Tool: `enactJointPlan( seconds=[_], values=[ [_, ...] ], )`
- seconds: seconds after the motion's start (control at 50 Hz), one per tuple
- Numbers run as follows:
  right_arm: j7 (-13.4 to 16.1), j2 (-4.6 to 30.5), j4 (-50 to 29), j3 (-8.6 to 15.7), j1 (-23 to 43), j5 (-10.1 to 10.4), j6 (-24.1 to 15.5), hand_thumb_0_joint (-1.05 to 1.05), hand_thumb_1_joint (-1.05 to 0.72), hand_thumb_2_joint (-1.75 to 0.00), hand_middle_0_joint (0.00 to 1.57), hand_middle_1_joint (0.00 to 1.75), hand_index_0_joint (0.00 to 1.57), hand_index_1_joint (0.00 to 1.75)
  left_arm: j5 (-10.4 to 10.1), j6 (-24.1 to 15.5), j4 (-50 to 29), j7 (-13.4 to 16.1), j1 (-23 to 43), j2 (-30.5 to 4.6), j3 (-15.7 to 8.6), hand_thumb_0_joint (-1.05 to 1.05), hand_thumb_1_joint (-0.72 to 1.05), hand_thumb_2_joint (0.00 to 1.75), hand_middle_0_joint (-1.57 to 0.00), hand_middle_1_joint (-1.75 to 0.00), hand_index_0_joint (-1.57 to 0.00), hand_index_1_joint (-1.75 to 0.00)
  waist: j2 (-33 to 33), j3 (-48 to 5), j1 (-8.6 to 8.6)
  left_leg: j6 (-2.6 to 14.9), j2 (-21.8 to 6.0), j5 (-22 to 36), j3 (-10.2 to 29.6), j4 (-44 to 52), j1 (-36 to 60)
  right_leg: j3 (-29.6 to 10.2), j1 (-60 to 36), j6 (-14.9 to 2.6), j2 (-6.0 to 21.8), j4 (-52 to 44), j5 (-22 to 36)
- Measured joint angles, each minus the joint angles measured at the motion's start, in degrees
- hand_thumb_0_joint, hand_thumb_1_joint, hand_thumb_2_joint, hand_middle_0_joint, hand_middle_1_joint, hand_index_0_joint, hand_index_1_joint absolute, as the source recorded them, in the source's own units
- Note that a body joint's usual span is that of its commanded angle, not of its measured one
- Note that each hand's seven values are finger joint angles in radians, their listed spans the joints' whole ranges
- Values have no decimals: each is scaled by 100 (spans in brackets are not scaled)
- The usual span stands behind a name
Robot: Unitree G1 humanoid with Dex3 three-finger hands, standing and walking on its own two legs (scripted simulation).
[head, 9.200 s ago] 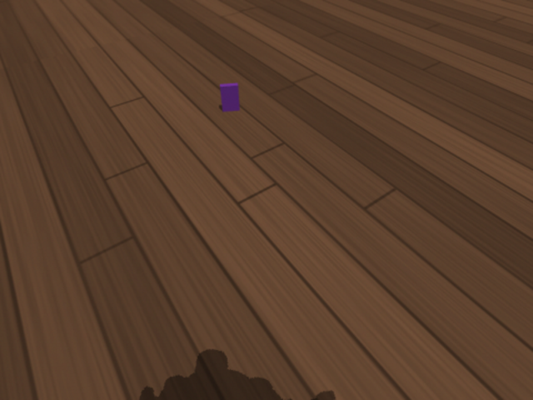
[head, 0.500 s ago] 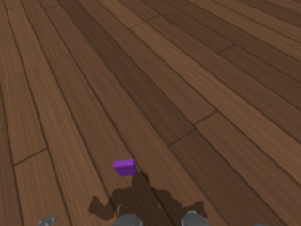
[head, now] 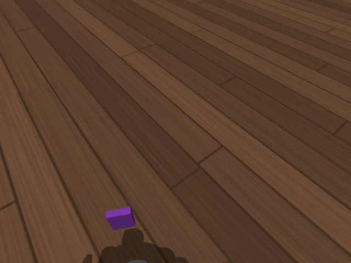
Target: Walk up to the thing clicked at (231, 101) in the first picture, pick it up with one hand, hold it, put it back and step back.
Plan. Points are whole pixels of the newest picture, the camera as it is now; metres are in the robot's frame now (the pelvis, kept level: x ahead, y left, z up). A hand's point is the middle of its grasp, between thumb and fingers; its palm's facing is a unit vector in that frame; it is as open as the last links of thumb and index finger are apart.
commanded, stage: walk up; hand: left
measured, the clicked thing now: (121, 219) +0.44 +0.27 -0.66
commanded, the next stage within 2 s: none
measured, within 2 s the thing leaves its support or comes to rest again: neither
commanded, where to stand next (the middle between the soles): +0.10 +0.02 m, yaw +3 degrees
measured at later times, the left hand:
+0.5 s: hand out of the picture +0.08 +0.31 -0.17, palm faces -0.05 -0.93 -0.36, open 7.4 cm
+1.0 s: hand out of the picture -0.07 +0.30 -0.14, palm faces +0.08 -0.92 -0.38, open 7.4 cm
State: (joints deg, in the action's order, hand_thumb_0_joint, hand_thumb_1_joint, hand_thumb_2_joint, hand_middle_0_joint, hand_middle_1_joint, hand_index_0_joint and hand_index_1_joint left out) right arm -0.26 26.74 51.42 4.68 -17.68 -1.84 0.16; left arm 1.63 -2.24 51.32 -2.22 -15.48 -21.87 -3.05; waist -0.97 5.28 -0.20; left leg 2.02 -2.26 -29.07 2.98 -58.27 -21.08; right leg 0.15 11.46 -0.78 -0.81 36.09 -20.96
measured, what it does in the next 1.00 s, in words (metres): steps on the spot: left foot, then right foot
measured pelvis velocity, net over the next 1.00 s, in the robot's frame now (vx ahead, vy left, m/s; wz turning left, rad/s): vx -0.06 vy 0.01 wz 0.06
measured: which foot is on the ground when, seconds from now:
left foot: up 0.00-0.22, down 0.24-0.62, up 0.64-0.94, down 0.96-1.00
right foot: down 0.00-0.28, up 0.30-0.56, down 0.58-1.00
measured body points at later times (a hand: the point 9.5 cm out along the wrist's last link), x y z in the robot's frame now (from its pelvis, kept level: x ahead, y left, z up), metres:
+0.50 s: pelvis -0.03 +0.04 -0.02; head +0.04 +0.06 +0.42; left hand +0.09 +0.36 -0.15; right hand +0.10 -0.27 -0.12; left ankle +0.13 +0.16 -0.72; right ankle -0.07 -0.10 -0.67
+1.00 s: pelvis -0.06 +0.01 +0.00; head -0.03 +0.02 +0.45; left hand -0.08 +0.34 -0.11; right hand +0.03 -0.30 -0.11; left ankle -0.07 +0.13 -0.72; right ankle -0.09 -0.08 -0.72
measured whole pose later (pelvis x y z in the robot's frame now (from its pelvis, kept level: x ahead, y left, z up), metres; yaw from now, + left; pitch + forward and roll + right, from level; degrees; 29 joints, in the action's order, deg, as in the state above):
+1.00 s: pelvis -0.06 +0.01 +0.00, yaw +4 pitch -2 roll +3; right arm -0.3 21.3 52.4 3.0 -16.6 -1.6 -2.7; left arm 1.0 1.1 48.2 -2.3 -21.5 -24.2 -4.5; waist 3.5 6.0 3.5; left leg 1.3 3.1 -16.5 -2.2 -30.9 -11.7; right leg 3.0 12.3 -2.3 3.1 40.2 -23.8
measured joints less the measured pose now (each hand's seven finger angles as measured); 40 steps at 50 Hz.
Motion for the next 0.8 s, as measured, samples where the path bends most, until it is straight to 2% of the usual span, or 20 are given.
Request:
enactJointPlan(
  seconds=[0.06,0.14,0.2,0.24,0.26,0.28,0.3,0.34,0.38,0.42,0.5,0.58,0.62,0.64,0.66,0.68,0.7,0.72,0.76,0.8],
  values=[
    [-87,-63,-44,-43,9,49,-40,0,-91,-90,20,30,20,30,-74,-66,15,56,-247,20,52,1,90,90,-21,-30,-21,-30,-107,5,73,-55,121,352,40,-136,-451,-35,-335,22,64,-413,120],
    [-71,-151,-146,-73,245,126,-7,0,-91,-90,20,30,20,30,-128,-42,73,219,-300,-15,125,1,90,90,-21,-30,-21,-30,-308,226,131,-172,120,817,190,496,-789,-86,-454,173,126,-467,118],
    [-27,-282,-194,-123,456,196,67,0,-91,-90,20,30,20,30,-182,195,-10,310,-105,-92,142,1,90,90,-21,-30,-21,-30,-296,408,124,-202,157,1218,73,1124,-736,-103,-231,264,266,-35,-125],
    [-15,-347,-234,-148,503,190,52,0,-91,-90,20,30,20,30,-223,348,-128,337,52,-172,137,1,90,90,-21,-30,-21,-30,-244,459,94,-186,189,1910,-89,1779,-464,-99,43,307,363,521,-446],
    [6,-403,-217,-140,557,168,38,0,-91,-90,21,30,20,30,-246,411,-163,352,184,-221,120,1,90,90,-21,-30,-21,-30,-151,520,56,-186,280,1903,-137,1849,-428,-112,196,319,461,860,-628],
    [28,-484,-199,-144,659,141,44,0,-91,-90,21,30,20,30,-280,471,-185,376,380,-262,88,1,90,90,-21,-30,-21,-30,1,662,59,-147,394,1832,-216,1719,-490,-270,373,241,536,1230,-686],
    [40,-552,-211,-172,757,124,46,0,-91,-90,21,30,20,30,-314,520,-234,403,561,-282,59,1,90,90,-21,-30,-21,-30,99,799,80,-108,437,1791,-273,1605,-559,-520,585,147,444,1664,-837],
    [40,-637,-280,-247,915,157,38,0,-91,-90,21,30,20,30,-330,578,-346,460,824,-278,58,1,90,90,-20,-30,-21,-30,128,968,61,-55,382,1823,-249,1527,-684,-797,1019,22,29,2677,-1272],
    [77,-717,-346,-283,1048,173,56,0,-90,-90,21,30,21,30,-328,597,-388,448,974,-275,67,1,90,90,-20,-30,-20,-30,176,1021,26,-51,310,1979,-230,1682,-718,-855,1331,-50,-241,3400,-1283],
    [109,-763,-419,-299,1137,147,78,0,-90,-90,21,30,21,30,-320,606,-409,393,974,-269,52,0,90,90,-20,-30,-20,-30,267,940,23,-67,243,2140,-285,1872,-759,-861,1493,-86,-331,3655,-1082],
    [105,-694,-528,-254,1177,38,72,0,-90,-90,21,30,21,30,-234,634,-345,253,716,-200,-10,0,90,90,-20,-30,-20,-30,354,658,24,-78,114,2311,-377,2039,-854,-687,1161,-19,-252,2907,-951],
    [87,-471,-592,-168,1099,-71,124,0,-90,-90,21,30,21,30,-125,643,-208,98,311,-122,-105,0,90,90,-20,-30,-21,-30,298,316,85,-157,-24,2416,-434,2030,-1015,-257,422,-59,-91,1285,-1406],
    [122,-302,-526,-68,1037,-88,189,0,-90,-90,21,30,21,30,-48,630,-59,46,199,28,-158,0,90,90,-20,-30,-21,-30,-75,352,-24,-270,-131,2303,-102,2015,-987,77,123,-110,-268,775,-742],
    [160,-289,-447,-31,922,-62,227,0,-90,-90,21,30,21,30,6,637,-57,21,75,52,-172,0,90,90,-20,-30,-21,-30,-120,262,-24,-302,-38,1593,59,1822,-1055,183,68,-143,-261,655,-624],
    [201,-318,-340,-21,788,-35,252,0,-90,-90,21,30,21,30,58,657,-79,8,-78,24,-180,0,90,90,-21,-30,-21,-30,-1,117,97,-321,152,995,122,1435,-1153,139,101,-205,-163,631,-596],
    [222,-347,-222,-27,683,-3,260,0,-90,-90,21,30,21,30,93,681,-80,11,-213,-15,-194,0,90,90,-21,-30,-21,-30,172,15,274,-319,333,705,113,954,-1200,5,130,-267,-42,605,-574],
    [219,-342,-128,-35,601,43,245,0,-91,-90,21,30,20,30,112,692,-45,27,-316,-29,-213,0,90,90,-21,-30,-21,-30,289,-35,407,-310,477,627,123,536,-1183,-108,110,-279,57,502,-489],
    [208,-301,-73,-29,515,78,208,0,-91,-90,21,30,20,30,122,685,17,56,-380,-6,-220,0,90,90,-21,-30,-21,-30,300,-67,447,-289,588,651,200,191,-1150,-126,55,-249,113,324,-360],
    [208,-201,-40,-16,319,122,122,0,-91,-90,21,30,20,30,127,641,116,97,-441,72,-234,1,90,90,-21,-30,-21,-30,167,-127,381,-243,674,784,336,-231,-1035,6,-49,-169,135,-57,-121],
    [192,-162,13,-48,141,144,57,0,-91,-90,21,30,20,30,145,555,94,83,-494,84,-232,1,90,90,-21,-30,-21,-30,76,-182,367,-252,589,756,246,-104,-726,100,-63,-182,117,-272,0]
  ],
)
